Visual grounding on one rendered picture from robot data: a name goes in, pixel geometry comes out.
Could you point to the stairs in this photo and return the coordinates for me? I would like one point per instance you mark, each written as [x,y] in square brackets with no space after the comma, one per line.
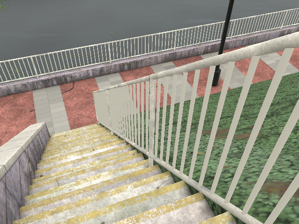
[89,176]

